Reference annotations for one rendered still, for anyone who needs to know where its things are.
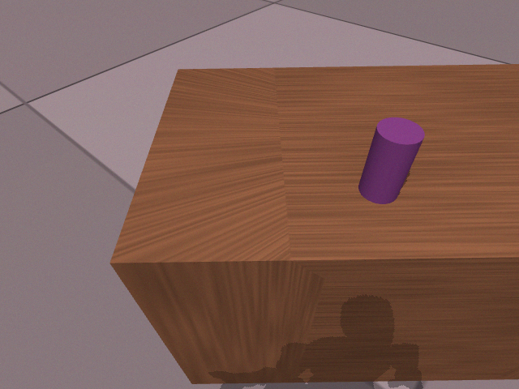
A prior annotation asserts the can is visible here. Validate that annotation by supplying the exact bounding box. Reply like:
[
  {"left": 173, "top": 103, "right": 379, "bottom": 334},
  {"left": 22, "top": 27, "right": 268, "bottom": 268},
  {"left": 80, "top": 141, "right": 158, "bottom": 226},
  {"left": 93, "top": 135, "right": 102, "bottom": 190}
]
[{"left": 358, "top": 118, "right": 425, "bottom": 204}]

